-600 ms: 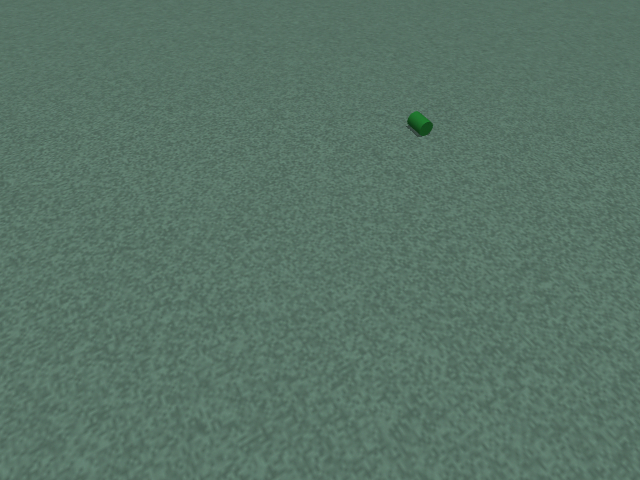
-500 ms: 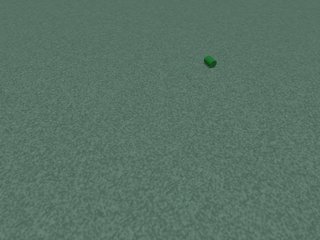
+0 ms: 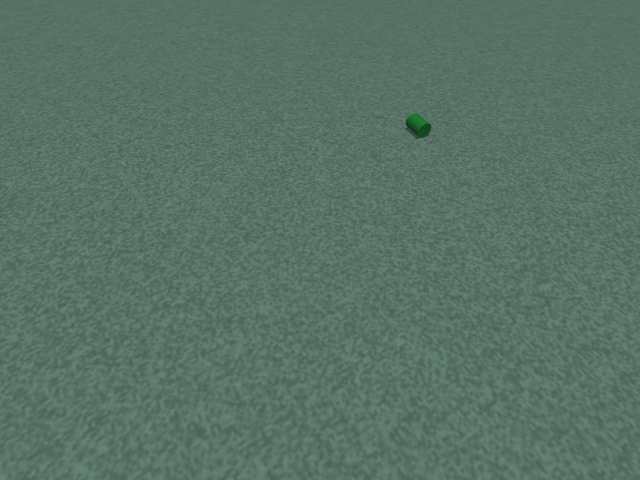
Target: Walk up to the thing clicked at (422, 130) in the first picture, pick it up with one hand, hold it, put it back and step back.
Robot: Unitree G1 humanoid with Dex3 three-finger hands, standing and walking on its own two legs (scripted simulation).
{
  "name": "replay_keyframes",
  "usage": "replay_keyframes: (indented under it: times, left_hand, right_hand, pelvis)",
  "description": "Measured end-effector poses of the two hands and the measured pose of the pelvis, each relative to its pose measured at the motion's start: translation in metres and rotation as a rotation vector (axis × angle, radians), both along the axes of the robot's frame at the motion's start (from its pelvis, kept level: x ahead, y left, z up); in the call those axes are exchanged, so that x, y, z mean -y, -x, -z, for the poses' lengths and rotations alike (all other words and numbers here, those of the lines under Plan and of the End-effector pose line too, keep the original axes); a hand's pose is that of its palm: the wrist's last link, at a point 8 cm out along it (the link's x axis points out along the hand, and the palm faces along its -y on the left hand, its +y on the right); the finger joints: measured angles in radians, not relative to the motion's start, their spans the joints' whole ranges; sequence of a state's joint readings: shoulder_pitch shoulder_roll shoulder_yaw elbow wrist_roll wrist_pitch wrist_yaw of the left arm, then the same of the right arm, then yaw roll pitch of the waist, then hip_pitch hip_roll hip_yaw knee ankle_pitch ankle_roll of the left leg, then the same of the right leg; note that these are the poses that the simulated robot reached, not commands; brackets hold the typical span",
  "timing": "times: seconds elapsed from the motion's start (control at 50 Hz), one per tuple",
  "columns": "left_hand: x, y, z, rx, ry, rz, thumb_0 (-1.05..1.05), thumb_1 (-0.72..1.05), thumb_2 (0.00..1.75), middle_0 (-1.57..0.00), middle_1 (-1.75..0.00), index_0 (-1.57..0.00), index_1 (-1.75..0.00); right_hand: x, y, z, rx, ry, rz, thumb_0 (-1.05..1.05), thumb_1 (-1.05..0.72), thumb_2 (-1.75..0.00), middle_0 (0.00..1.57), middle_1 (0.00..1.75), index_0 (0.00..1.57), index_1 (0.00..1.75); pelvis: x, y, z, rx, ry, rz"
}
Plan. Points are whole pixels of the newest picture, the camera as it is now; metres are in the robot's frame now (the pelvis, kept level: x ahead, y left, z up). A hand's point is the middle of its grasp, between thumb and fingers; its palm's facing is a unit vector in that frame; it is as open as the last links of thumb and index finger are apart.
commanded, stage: stand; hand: left
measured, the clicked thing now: (418, 125) +2.02 -0.60 -0.74
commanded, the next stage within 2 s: walk up in 0.52 s
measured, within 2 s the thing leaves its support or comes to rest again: neither
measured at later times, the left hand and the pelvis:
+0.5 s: hand out of the picture +0.08 +0.25 -0.16, palm faces -0.03 -0.94 -0.34, open 7.4 cm; pelvis +0.00 +0.00 +0.00, yaw +0 degrees
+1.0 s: hand (195, 408) +0.26 +0.18 -0.13, palm faces -0.27 -0.85 -0.45, open 7.4 cm; pelvis +0.12 -0.08 -0.02, yaw -22 degrees
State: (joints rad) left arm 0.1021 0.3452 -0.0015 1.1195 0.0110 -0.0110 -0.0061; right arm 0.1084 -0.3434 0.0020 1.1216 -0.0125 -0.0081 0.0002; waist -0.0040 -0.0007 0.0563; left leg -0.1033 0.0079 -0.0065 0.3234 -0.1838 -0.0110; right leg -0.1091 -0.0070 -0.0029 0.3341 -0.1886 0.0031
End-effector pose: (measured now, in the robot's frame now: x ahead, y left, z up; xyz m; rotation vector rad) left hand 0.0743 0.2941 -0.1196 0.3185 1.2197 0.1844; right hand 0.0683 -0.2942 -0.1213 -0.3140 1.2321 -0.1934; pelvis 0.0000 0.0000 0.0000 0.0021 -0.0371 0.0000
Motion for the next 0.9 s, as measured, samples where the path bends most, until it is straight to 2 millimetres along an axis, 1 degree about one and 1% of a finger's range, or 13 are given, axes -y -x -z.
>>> replay_keyframes:
  times: [0.52, 0.56, 0.6, 0.62, 0.66, 0.72, 0.78, 0.84, 0.88, 0.9]
  left_hand:
    - [-0.001, 0.002, 0.0, -0.01, -0.002, -0.001, 0.01, 0.91, 0.9, -0.21, -0.3, -0.2, -0.3]
    - [-0.003, 0.001, -0.001, -0.009, 0.012, 0.016, 0.01, 0.91, 0.9, -0.21, -0.3, -0.2, -0.3]
    - [-0.005, -0.005, -0.003, -0.039, 0.01, 0.056, 0.01, 0.91, 0.9, -0.21, -0.3, -0.2, -0.3]
    - [-0.006, -0.012, -0.005, -0.056, 0.001, 0.082, 0.01, 0.91, 0.9, -0.21, -0.3, -0.2, -0.3]
    - [-0.006, -0.031, -0.011, -0.064, -0.018, 0.132, 0.01, 0.91, 0.9, -0.21, -0.3, -0.2, -0.3]
    - [-0.001, -0.069, -0.024, -0.017, -0.035, 0.179, 0.01, 0.91, 0.9, -0.21, -0.3, -0.2, -0.3]
    - [0.008, -0.11, -0.034, 0.039, -0.071, 0.228, 0.01, 0.91, 0.9, -0.21, -0.3, -0.2, -0.3]
    - [0.022, -0.151, -0.034, 0.108, -0.13, 0.274, 0.01, 0.91, 0.9, -0.2, -0.3, -0.2, -0.3]
    - [0.032, -0.17, -0.03, 0.161, -0.156, 0.28, 0.01, 0.91, 0.9, -0.2, -0.3, -0.2, -0.3]
    - [0.039, -0.175, -0.028, 0.168, -0.154, 0.28, 0.01, 0.91, 0.9, -0.2, -0.3, -0.2, -0.3]
  right_hand:
    - [0.0, 0.001, 0.0, -0.01, 0.001, 0.003, 0.0, -0.9, -0.89, 0.2, 0.3, 0.21, 0.3]
    - [0.003, -0.001, -0.001, 0.027, -0.017, 0.013, 0.01, -0.9, -0.89, 0.2, 0.3, 0.21, 0.3]
    - [0.01, -0.003, -0.004, 0.104, -0.025, 0.047, 0.01, -0.9, -0.89, 0.21, 0.3, 0.21, 0.3]
    - [0.016, -0.002, -0.005, 0.139, -0.022, 0.069, 0.01, -0.9, -0.89, 0.21, 0.3, 0.21, 0.3]
    - [0.029, 0.005, -0.007, 0.176, -0.007, 0.111, 0.0, -0.9, -0.89, 0.21, 0.3, 0.21, 0.3]
    - [0.052, 0.016, -0.006, 0.172, 0.012, 0.162, 0.0, -0.9, -0.89, 0.21, 0.3, 0.21, 0.3]
    - [0.08, 0.018, 0.002, 0.169, 0.025, 0.21, 0.01, -0.9, -0.89, 0.21, 0.3, 0.21, 0.3]
    - [0.113, 0.011, 0.02, 0.174, 0.038, 0.25, 0.01, -0.9, -0.89, 0.21, 0.3, 0.21, 0.3]
    - [0.128, 0.0, 0.029, 0.161, 0.046, 0.263, 0.01, -0.9, -0.9, 0.2, 0.3, 0.21, 0.3]
    - [0.132, -0.008, 0.03, 0.16, 0.042, 0.266, 0.01, -0.9, -0.9, 0.2, 0.3, 0.21, 0.3]
  pelvis:
    - [0.0, -0.002, 0.0, -0.003, 0.0, 0.0]
    - [0.0, -0.003, 0.001, -0.012, -0.01, 0.037]
    - [0.0, -0.005, 0.003, -0.029, -0.022, 0.089]
    - [0.0, -0.007, 0.004, -0.037, -0.02, 0.11]
    - [0.005, -0.011, 0.005, -0.04, -0.023, 0.145]
    - [0.016, -0.026, 0.006, -0.03, -0.028, 0.201]
    - [0.033, -0.046, 0.014, -0.014, -0.03, 0.253]
    - [0.057, -0.068, 0.033, -0.008, -0.03, 0.293]
    - [0.068, -0.078, 0.044, -0.011, -0.003, 0.32]
    - [0.071, -0.084, 0.044, -0.011, 0.006, 0.334]
